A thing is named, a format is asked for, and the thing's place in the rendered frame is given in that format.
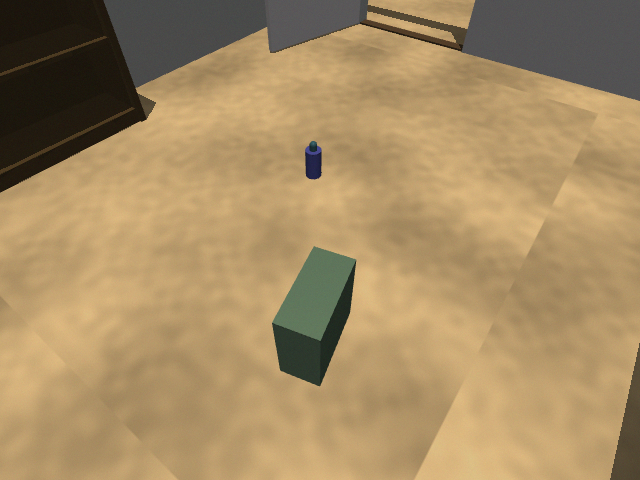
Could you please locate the bookshelf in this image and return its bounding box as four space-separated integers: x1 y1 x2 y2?
0 0 147 192

